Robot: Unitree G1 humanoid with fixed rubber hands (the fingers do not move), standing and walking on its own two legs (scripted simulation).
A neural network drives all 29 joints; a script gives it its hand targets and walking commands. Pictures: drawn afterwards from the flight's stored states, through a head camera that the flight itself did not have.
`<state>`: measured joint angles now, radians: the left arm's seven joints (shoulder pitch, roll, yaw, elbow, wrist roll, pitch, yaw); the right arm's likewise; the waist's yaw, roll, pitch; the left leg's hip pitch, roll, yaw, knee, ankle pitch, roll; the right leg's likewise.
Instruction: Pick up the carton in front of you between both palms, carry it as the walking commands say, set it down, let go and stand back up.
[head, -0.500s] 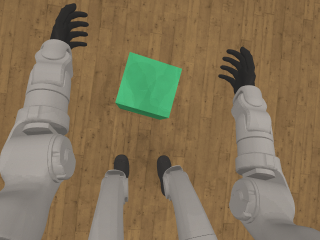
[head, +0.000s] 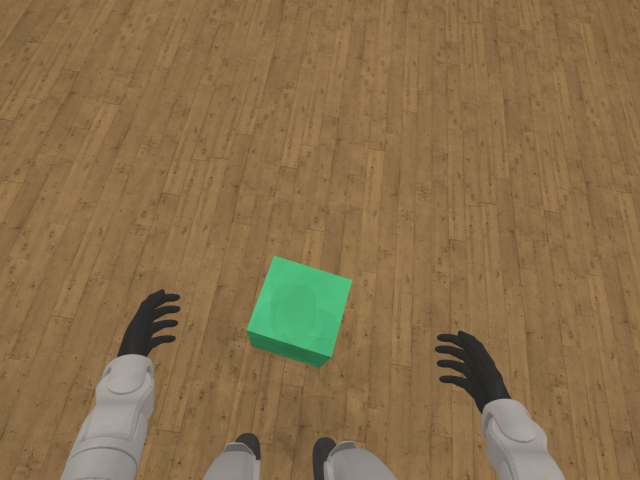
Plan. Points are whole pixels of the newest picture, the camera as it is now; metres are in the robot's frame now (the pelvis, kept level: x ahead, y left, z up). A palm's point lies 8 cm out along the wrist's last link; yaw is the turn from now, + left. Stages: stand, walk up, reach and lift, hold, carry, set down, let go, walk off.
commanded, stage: let go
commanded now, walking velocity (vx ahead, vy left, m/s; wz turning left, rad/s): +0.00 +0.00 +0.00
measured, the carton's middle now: (298, 315) +0.45 -0.04 -0.63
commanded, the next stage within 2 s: stand in 0.80 s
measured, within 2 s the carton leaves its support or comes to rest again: neither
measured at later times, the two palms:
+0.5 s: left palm (80, 448) +0.19 +0.23 -0.05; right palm (503, 425) +0.18 -0.23 -0.04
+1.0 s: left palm out of the picture +0.16 +0.26 -0.07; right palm (532, 420) +0.18 -0.28 -0.07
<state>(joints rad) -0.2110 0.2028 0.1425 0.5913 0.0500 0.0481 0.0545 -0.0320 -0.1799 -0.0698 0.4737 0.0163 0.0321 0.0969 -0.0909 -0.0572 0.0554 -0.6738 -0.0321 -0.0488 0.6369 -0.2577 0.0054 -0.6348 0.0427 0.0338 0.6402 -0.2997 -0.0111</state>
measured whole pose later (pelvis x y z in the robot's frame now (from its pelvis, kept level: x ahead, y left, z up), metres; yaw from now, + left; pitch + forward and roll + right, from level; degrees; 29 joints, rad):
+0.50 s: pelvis +0.03 +0.00 +0.02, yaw -1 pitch -2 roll +0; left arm 0.24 0.22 0.05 0.44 0.00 0.10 -0.06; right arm 0.22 -0.20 -0.04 0.44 -0.03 0.10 0.07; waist -0.01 -0.01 0.07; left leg -0.14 -0.03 -0.02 0.41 -0.24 0.02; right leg -0.11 0.03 0.07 0.42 -0.27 -0.01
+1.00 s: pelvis +0.03 -0.02 +0.01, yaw +0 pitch +0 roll +0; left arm 0.21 0.29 0.06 0.65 0.05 0.03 0.01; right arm 0.17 -0.30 -0.05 0.64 -0.05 0.04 -0.01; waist 0.01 0.02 0.02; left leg -0.24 -0.01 -0.06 0.54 -0.30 -0.01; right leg -0.19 0.06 0.03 0.52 -0.33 -0.04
